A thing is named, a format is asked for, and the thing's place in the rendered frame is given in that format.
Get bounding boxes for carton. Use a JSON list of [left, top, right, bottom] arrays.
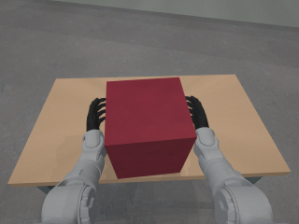
[[104, 77, 197, 179]]

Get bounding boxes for right robot upper arm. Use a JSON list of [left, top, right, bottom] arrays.
[[214, 186, 289, 224]]

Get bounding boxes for robot right hand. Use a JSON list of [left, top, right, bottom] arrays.
[[185, 96, 209, 130]]

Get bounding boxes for left robot forearm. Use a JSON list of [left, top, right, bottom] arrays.
[[41, 129, 107, 222]]

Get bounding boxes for table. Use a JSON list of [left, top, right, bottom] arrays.
[[7, 74, 291, 195]]

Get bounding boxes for robot left hand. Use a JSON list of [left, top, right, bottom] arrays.
[[86, 98, 106, 132]]

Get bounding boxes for left robot upper arm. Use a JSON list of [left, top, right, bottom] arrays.
[[35, 184, 98, 224]]

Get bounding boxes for right robot forearm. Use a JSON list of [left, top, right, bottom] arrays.
[[193, 127, 273, 219]]

